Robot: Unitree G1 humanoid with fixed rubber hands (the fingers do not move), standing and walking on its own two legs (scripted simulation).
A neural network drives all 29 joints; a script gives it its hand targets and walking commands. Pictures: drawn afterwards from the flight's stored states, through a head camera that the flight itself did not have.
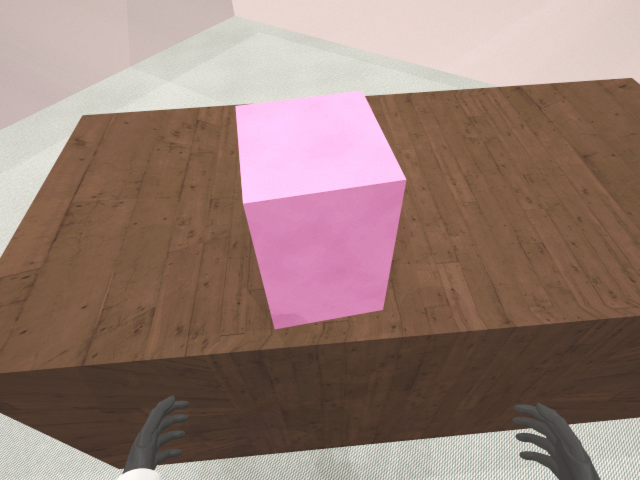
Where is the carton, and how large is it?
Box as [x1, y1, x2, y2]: [235, 91, 405, 328]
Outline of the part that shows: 361,91 235,106 243,205 274,328 382,309 404,190 405,178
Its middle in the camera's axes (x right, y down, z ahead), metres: -0.01 -0.03 +0.59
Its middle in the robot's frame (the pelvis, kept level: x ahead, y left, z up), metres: +0.47 +0.05 +0.04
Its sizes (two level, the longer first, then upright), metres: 0.198 0.181 0.283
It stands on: a pedestal, 0.68 m high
